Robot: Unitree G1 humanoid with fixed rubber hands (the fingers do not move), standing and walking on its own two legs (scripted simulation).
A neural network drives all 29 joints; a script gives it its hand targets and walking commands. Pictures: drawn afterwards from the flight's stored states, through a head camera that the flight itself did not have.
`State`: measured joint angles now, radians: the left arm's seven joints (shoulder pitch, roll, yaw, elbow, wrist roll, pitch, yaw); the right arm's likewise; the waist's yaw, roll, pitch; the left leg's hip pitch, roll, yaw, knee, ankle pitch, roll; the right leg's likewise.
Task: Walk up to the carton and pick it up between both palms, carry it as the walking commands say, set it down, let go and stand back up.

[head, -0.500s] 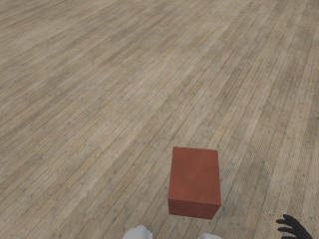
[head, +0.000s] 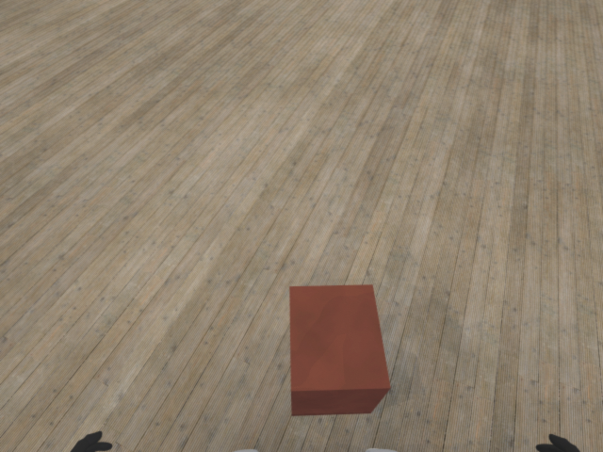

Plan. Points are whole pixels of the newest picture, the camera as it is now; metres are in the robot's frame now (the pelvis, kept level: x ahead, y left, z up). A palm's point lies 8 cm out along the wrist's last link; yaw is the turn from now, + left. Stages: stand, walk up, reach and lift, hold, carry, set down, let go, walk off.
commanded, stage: walk up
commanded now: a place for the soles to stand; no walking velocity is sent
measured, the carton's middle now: (331, 351) +0.46 -0.07 -0.60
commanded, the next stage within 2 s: reach and lift in 1.98 s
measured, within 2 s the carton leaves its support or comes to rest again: neither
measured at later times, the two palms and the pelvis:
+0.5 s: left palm out of the picture +0.11 +0.31 -0.09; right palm out of the picture +0.07 -0.34 -0.08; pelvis -0.01 -0.01 +0.00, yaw -3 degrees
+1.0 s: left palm out of the picture +0.10 +0.29 -0.09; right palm out of the picture +0.03 -0.35 -0.07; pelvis -0.02 -0.01 +0.02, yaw -5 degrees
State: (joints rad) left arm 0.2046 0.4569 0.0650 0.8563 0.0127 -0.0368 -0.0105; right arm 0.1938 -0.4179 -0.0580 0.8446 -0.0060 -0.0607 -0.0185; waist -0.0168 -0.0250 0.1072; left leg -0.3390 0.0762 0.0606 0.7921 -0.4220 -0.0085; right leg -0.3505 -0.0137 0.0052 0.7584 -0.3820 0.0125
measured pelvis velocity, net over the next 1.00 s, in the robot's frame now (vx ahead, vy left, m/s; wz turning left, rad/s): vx -0.02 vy -0.01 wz -0.09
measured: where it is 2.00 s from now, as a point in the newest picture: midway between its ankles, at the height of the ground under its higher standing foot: outside the picture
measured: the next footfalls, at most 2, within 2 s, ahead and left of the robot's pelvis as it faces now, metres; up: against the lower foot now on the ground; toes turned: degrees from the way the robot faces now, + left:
none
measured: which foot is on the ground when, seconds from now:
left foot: down 0.00-1.00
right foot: down 0.00-1.00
